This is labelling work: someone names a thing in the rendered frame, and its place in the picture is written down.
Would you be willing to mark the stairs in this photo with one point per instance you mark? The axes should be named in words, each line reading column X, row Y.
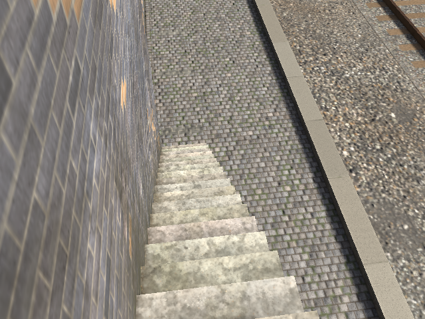
column 205, row 258

